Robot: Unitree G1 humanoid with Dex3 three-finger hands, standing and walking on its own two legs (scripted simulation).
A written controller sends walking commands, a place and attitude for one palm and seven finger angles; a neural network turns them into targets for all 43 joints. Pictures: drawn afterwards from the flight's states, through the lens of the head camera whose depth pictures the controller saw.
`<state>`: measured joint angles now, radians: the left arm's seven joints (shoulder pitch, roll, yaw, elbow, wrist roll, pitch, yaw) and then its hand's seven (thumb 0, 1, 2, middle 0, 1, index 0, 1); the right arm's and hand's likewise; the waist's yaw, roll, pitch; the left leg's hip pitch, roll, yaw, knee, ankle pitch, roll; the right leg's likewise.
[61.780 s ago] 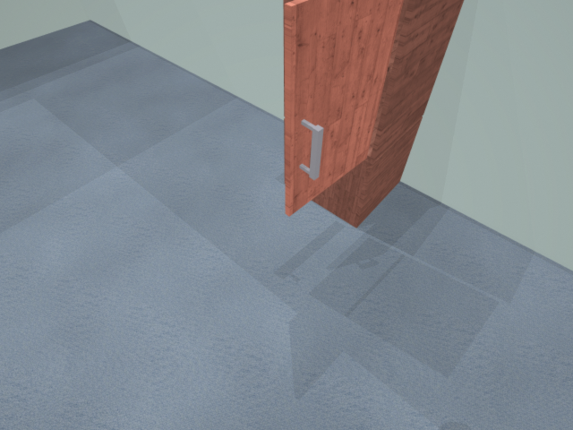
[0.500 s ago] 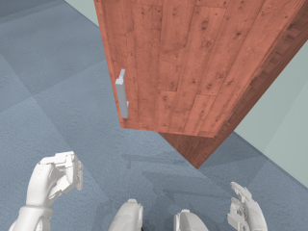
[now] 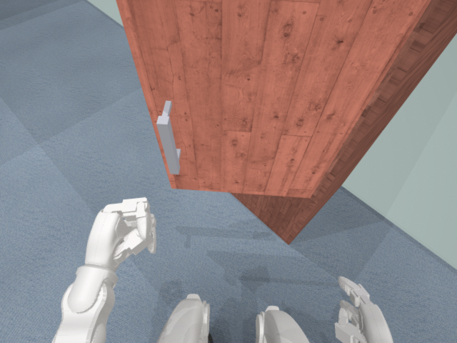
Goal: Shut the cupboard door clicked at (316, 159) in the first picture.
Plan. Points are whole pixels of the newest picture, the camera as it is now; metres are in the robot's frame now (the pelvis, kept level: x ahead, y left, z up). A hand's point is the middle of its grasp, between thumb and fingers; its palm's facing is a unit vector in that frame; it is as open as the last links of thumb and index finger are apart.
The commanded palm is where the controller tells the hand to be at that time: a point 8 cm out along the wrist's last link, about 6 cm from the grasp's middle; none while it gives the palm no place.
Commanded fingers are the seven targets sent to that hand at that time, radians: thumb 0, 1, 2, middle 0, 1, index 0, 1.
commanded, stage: bring the fist close to the handle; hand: left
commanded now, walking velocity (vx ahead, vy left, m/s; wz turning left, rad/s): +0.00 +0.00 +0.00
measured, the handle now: (171, 140) +0.48 +0.14 +0.03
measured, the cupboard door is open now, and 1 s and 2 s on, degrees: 41 41 28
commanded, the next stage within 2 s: push the door shut along its arc in 0.98 s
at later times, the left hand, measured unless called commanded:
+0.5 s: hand (179, 193) +0.36 +0.11 +0.03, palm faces -0.06 -1.00 -0.03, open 3.1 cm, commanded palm +0.35 +0.15 +0.03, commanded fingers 0.00 0.90 0.90 -1.30 -1.50 -1.30 -1.50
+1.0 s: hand (189, 188) +0.37 +0.09 +0.03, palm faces -0.03 -1.00 -0.02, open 3.1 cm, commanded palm +0.35 +0.15 +0.03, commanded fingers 0.00 0.90 0.90 -1.30 -1.50 -1.30 -1.50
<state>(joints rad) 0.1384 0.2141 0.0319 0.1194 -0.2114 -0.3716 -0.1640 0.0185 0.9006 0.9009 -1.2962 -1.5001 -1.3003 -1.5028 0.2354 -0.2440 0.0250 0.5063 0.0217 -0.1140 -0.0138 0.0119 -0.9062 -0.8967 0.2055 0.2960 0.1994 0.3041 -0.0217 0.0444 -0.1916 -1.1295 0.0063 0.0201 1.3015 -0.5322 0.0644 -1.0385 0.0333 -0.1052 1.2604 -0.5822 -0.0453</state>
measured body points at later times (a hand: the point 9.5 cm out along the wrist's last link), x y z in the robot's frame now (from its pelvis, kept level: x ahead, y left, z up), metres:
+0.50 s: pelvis +0.00 -0.01 +0.00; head +0.10 -0.01 +0.44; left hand +0.36 +0.16 +0.03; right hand +0.14 -0.26 -0.11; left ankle +0.05 +0.08 -0.62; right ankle +0.01 -0.10 -0.62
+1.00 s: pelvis +0.00 -0.02 +0.00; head +0.10 -0.02 +0.44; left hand +0.37 +0.15 +0.03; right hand +0.10 -0.27 -0.12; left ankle +0.05 +0.08 -0.62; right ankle +0.01 -0.10 -0.62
